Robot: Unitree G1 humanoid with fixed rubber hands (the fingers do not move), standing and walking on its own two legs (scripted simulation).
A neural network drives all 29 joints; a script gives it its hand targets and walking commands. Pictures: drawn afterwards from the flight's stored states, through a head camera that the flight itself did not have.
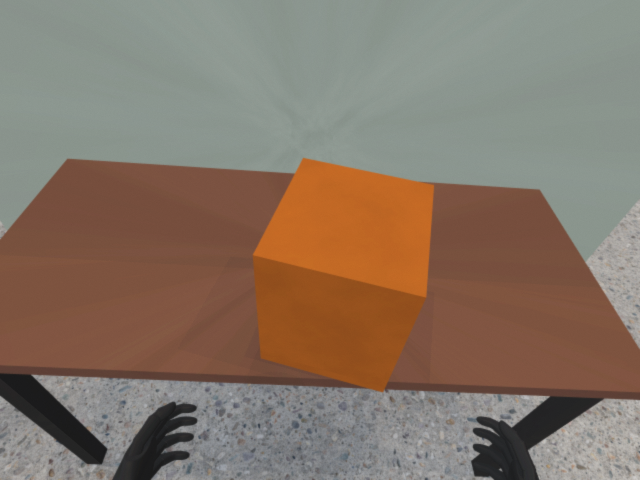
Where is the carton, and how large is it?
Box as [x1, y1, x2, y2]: [253, 158, 433, 391]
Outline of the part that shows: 303,158 253,254 261,358 382,391 425,298 433,185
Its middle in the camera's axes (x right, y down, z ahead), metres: +0.04 +0.06 +0.59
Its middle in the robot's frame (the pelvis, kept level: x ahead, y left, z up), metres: +0.42 -0.02 +0.01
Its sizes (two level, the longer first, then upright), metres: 0.210 0.200 0.250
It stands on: a table, 0.67 m high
